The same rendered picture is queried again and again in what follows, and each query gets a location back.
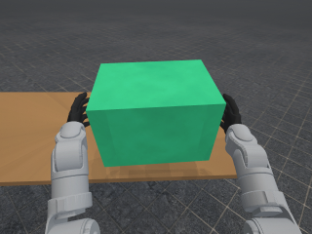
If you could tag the left robot upper arm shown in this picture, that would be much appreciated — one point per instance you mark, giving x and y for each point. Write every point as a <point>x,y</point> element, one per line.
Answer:
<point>79,226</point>

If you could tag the robot left hand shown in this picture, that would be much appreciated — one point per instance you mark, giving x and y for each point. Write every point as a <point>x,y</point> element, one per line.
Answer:
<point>77,109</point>

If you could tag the table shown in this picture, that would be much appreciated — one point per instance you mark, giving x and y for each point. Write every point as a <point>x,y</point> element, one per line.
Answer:
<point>29,122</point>

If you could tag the left robot forearm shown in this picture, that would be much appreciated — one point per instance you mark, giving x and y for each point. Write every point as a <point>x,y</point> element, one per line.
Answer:
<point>70,194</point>

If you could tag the right robot forearm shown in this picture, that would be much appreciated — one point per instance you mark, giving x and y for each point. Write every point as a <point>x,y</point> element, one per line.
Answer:
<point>260,193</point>

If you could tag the right robot upper arm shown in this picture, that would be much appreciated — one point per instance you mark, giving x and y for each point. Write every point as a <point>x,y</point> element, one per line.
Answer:
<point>269,225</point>

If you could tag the carton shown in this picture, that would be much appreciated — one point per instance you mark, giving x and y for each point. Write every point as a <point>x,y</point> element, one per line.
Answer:
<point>154,112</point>

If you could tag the robot right hand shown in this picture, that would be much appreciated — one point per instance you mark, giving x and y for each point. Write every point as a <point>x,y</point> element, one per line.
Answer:
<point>231,114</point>

